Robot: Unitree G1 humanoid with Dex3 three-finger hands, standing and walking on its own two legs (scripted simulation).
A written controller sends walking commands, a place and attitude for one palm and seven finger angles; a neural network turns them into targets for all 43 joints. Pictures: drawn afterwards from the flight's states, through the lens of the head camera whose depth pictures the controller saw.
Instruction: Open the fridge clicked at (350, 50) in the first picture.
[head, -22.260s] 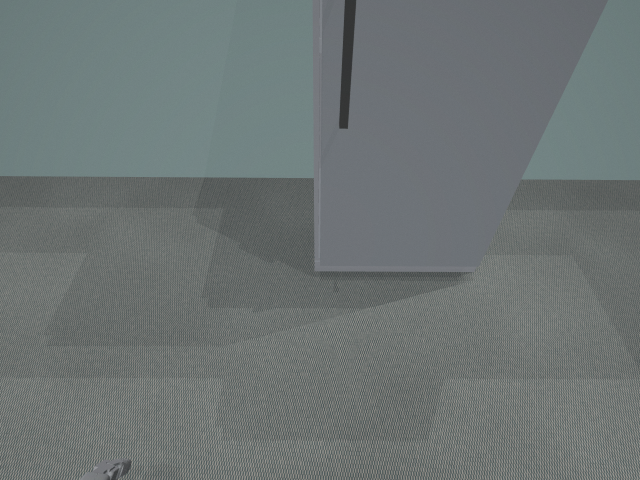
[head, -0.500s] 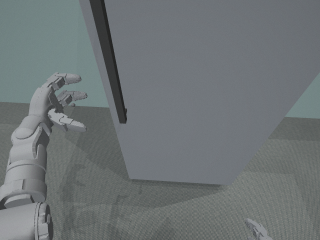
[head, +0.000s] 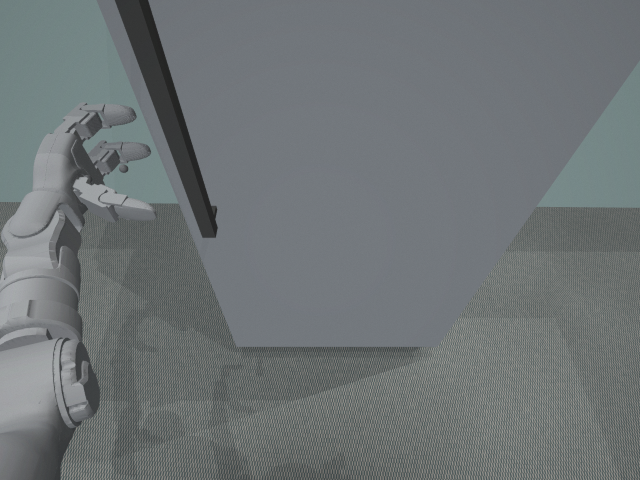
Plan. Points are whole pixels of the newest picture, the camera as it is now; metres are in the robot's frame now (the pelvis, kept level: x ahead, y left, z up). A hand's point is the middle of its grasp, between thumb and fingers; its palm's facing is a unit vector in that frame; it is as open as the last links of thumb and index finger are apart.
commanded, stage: move the hooked fingers beside the handle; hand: left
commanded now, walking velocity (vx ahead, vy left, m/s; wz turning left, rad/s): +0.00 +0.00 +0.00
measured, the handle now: (181, 128) +0.52 +0.17 +0.15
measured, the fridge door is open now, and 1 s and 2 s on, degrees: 0 0 0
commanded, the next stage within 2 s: feel for the door with the fingertips in 0.90 s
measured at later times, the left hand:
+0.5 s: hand (107, 172) +0.44 +0.24 +0.15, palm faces -0.03 -1.00 +0.02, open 14.0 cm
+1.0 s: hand (130, 173) +0.45 +0.22 +0.14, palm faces -0.03 -1.00 +0.01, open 14.0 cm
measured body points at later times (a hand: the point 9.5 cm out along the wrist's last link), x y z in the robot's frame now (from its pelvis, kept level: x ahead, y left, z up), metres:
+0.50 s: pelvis +0.00 +0.00 +0.00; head +0.04 +0.01 +0.45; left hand +0.44 +0.30 +0.15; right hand +0.07 -0.27 -0.11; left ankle +0.00 +0.10 -0.73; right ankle +0.00 -0.11 -0.73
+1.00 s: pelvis +0.00 +0.02 +0.00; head +0.05 +0.02 +0.45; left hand +0.45 +0.28 +0.14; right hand +0.06 -0.24 -0.12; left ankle +0.00 +0.10 -0.73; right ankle +0.00 -0.11 -0.73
